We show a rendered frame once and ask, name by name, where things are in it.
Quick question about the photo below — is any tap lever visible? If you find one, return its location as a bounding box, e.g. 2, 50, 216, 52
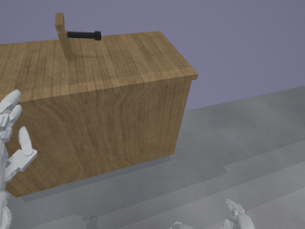
67, 31, 102, 41

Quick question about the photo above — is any robot left hand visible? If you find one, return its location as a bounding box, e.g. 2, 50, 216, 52
0, 90, 37, 191

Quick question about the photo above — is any counter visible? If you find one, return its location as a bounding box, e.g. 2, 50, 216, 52
0, 12, 198, 198

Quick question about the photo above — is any robot left forearm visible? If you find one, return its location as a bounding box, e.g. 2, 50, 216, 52
0, 191, 13, 229

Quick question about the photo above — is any robot right hand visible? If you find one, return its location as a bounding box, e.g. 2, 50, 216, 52
220, 198, 255, 229

